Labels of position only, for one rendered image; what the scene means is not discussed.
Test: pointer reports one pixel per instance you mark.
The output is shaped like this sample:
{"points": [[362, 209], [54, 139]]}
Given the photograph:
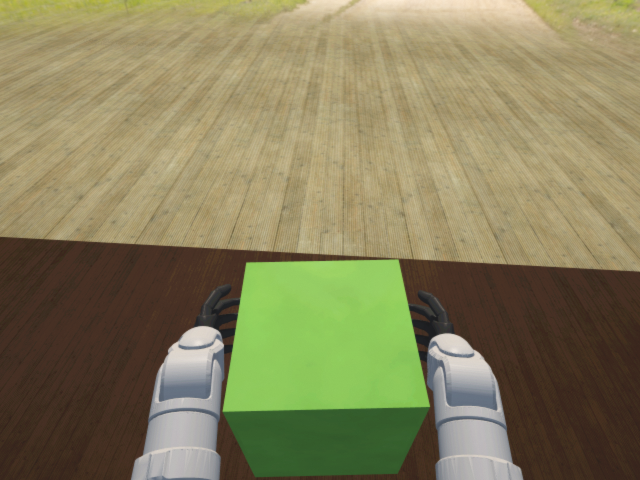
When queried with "right robot hand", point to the right robot hand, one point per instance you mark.
{"points": [[436, 314]]}

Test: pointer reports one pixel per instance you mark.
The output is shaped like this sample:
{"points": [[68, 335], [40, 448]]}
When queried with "right robot forearm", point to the right robot forearm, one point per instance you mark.
{"points": [[469, 416]]}

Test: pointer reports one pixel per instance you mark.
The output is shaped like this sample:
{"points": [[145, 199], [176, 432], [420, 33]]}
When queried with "left robot hand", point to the left robot hand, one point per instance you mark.
{"points": [[212, 307]]}

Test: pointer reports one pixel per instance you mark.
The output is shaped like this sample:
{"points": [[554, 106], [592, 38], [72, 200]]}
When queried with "carton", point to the carton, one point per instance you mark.
{"points": [[325, 376]]}

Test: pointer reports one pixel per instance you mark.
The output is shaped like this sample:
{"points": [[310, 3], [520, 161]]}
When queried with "left robot forearm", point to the left robot forearm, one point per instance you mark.
{"points": [[183, 421]]}

